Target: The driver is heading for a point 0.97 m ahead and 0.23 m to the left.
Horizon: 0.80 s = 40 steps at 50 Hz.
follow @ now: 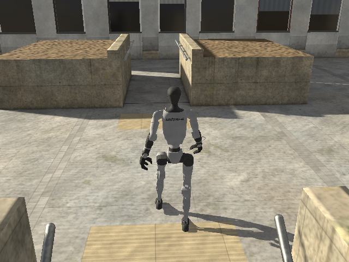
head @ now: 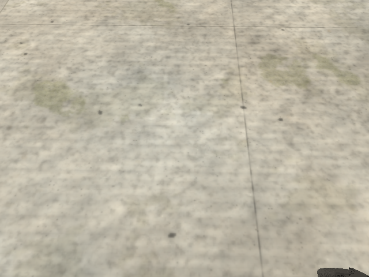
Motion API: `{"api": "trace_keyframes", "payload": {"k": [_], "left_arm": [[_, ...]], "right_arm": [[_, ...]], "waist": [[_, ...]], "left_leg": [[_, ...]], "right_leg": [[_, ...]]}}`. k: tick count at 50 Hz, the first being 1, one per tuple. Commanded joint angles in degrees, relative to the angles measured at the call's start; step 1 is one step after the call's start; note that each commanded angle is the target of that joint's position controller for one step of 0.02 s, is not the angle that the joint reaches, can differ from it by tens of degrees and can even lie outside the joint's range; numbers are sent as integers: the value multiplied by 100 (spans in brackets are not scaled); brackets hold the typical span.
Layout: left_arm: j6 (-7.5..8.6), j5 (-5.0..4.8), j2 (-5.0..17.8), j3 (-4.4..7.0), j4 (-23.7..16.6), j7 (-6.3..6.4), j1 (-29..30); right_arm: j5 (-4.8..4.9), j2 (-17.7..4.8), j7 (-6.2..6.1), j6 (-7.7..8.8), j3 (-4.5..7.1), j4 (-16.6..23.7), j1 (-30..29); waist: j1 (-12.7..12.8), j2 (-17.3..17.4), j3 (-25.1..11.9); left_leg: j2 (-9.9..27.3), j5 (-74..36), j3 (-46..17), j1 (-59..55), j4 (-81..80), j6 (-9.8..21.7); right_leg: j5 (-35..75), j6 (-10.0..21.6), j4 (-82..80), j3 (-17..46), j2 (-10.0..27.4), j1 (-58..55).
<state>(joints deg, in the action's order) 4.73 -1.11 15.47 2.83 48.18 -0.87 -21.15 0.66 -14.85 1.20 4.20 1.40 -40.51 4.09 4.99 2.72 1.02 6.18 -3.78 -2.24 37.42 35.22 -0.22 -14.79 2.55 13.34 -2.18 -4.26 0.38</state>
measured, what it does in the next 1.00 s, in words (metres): walks ahead: left foot, then right foot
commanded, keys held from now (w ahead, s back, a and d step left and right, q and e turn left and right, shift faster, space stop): w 0.68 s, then w+q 0.32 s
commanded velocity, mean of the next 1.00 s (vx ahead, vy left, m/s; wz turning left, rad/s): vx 0.50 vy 0.00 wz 0.09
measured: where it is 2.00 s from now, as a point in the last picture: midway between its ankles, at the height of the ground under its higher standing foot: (179, 156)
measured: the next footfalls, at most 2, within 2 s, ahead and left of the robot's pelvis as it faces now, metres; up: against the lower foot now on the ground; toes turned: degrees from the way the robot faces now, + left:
left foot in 0.10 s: +0.24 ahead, +0.14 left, +0.00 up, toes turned +2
right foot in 0.66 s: +0.54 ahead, -0.10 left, +0.00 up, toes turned -2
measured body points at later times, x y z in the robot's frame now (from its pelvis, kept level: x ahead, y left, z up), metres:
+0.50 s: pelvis +0.27 +0.05 +0.00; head +0.30 +0.06 +0.45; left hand +0.47 +0.29 -0.09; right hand +0.29 -0.23 -0.12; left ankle +0.20 +0.14 -0.74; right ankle +0.46 -0.12 -0.69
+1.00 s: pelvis +0.55 -0.01 +0.00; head +0.57 -0.01 +0.45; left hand +0.56 +0.27 -0.12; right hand +0.73 -0.26 -0.10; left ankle +0.69 +0.18 -0.67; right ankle +0.50 -0.10 -0.74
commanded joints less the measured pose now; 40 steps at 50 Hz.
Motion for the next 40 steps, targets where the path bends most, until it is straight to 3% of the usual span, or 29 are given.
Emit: {"api": "trace_keyframes", "payload": {"k": [1,3,4,5,6,7,8,9,10,11,13,15,18,22,27,30,31,32,33,34,35,36,37,38,40], "left_arm": [[-38,-34,1033,244,-147,51,-149],[-108,-29,1120,267,-113,79,-66],[-143,-24,1135,260,-124,90,60],[-157,32,959,187,-160,107,49],[-83,118,467,15,-358,96,-350],[35,91,182,-89,-291,61,-687],[105,-60,802,69,-331,23,-191],[142,-120,914,99,-495,12,300],[144,-42,849,90,-541,36,562],[103,25,785,113,-543,46,579],[-19,31,579,93,-453,53,326],[-107,64,488,81,-473,85,395],[-105,113,421,61,-657,95,985],[-24,77,273,-5,-839,4,1751],[55,17,331,-16,-1131,-155,2445],[98,33,502,41,-1116,-218,2203],[105,51,619,109,-999,-202,1769],[102,66,866,248,-724,-154,910],[84,116,1285,372,-515,-87,-146],[56,122,1720,456,-418,-89,-413],[49,44,1121,316,-460,-78,-409],[58,62,903,240,-515,-45,-6],[63,94,772,197,-564,-31,388],[83,126,592,150,-568,-41,668],[170,194,441,119,-525,-54,874]], "right_arm": [[25,-487,107,128,113,608,-646],[13,-621,135,152,168,574,-338],[-5,-760,117,160,253,431,215],[-25,-1067,61,157,399,174,1154],[-157,-1639,11,142,530,82,1998],[-81,-1600,42,106,523,-21,2268],[-33,-1115,32,96,382,11,2100],[-14,-980,15,84,328,74,1651],[-52,-862,20,78,288,121,1287],[-98,-724,37,95,248,147,1067],[-111,-637,57,165,235,117,938],[-79,-729,46,227,265,8,997],[-70,-843,-30,196,300,-172,1245],[-20,-973,-95,125,320,-356,1550],[35,-1075,-131,-9,361,-651,1946],[55,-1169,-176,-88,406,-710,1839],[58,-1214,-189,-116,415,-697,1713],[32,-1109,-201,-146,371,-679,1672],[-85,-858,-218,-139,252,-537,1724],[-83,-135,-152,-7,43,-450,2478],[53,-682,-118,113,152,-565,2190],[212,-983,-93,179,247,-396,1640],[197,-951,-116,188,241,-325,1324],[109,-898,-137,154,266,-298,1158],[99,-723,-143,-8,285,-380,1436]], "waist": [[-59,-574,279],[-280,-704,78],[-618,-700,-249],[-1011,-570,-908],[-1077,380,-1922],[-1007,1412,-2467],[-1133,832,-1872],[-1023,503,-1117],[-866,114,-700],[-675,99,-443],[-443,246,-407],[-372,178,-263],[-502,38,-51],[-786,54,122],[-970,87,336],[-728,205,148],[-455,249,-121],[-60,145,-669],[293,-422,-1545],[-123,-1965,-2198],[168,-1479,-2166],[145,-1146,-1277],[-34,-690,-844],[-186,-576,-481],[-468,-800,-349]], "left_leg": [[-146,344,70,-69,-407,178],[-312,811,203,-600,-586,348],[-507,840,394,-1403,-772,486],[-422,674,316,-2823,-676,695],[1010,759,-1633,-5123,-526,1393],[1671,1799,-3797,-6044,-1437,1904],[1500,2405,-3532,-5683,-1670,1655],[1331,2125,-2722,-4864,-1779,1462],[1103,1574,-2162,-4078,-1929,1386],[897,1120,-1760,-3494,-2127,1339],[683,690,-1313,-2966,-2453,1372],[635,237,-945,-2774,-2635,1436],[561,-127,-578,-2928,-2758,1391],[415,98,-196,-3080,-2811,1197],[773,97,-300,-3866,-2499,1151],[890,-842,-317,-4221,-2006,1000],[771,-1752,-192,-4187,-1502,908],[468,-2259,36,-3891,-501,757],[135,-877,277,-2733,1223,541],[-983,3084,218,-337,3218,140],[-812,3717,-599,373,3948,180],[-538,3256,-566,726,4045,256],[-226,2710,-406,548,3790,262],[-56,2365,-377,353,3453,229],[121,1975,-450,-231,3166,186]], "right_leg": [[1618,866,-108,877,1823,-48],[2430,735,324,881,1863,-288],[3345,614,991,695,1673,-240],[3524,432,2161,440,1353,249],[1808,64,4355,99,735,2173],[-1797,-113,5604,599,39,3643],[-1699,-53,6150,972,383,4291],[-1136,-1,6073,757,681,4482],[-654,-20,5787,634,910,4298],[-323,-51,5478,644,1086,4013],[6,-141,5249,622,1183,3526],[269,-252,4946,581,1210,3612],[1057,-374,4012,554,1230,3994],[2004,-349,2616,368,1041,3756],[1716,-164,1835,343,880,3862],[1108,80,1586,225,706,3331],[1054,197,1456,44,519,2641],[1185,365,1399,-59,399,1409],[1469,727,1637,987,1344,-404],[353,1690,1063,3757,2608,-2316],[-455,1636,549,4300,2650,-2272],[-339,1351,433,3393,2500,-1534],[120,1171,303,2685,2299,-723],[540,1074,104,2196,2095,-54],[938,969,-267,1556,1879,611]]}}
